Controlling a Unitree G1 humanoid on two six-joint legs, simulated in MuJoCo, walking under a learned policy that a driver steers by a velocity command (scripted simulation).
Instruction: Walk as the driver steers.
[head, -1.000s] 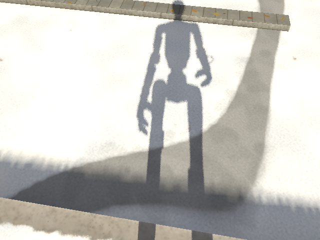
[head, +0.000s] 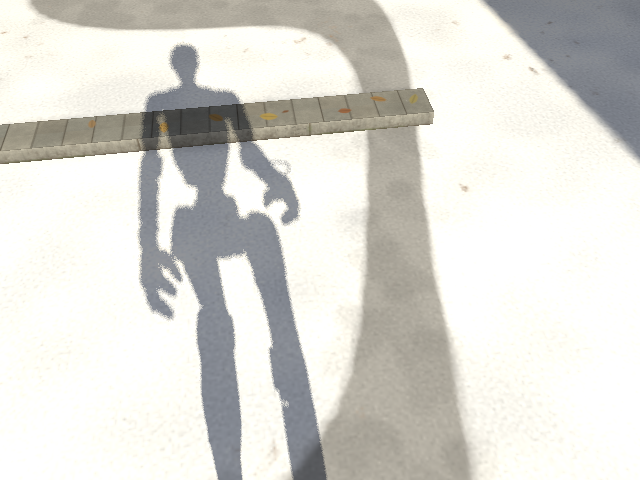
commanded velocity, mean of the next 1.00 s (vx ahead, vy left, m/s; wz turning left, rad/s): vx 0.32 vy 0.00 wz -0.50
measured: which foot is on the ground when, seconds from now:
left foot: up 0.00-0.04, down 0.06-0.52, up 0.54-0.96, down 0.98-1.00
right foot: down 0.00-0.08, up 0.10-0.50, down 0.52-1.00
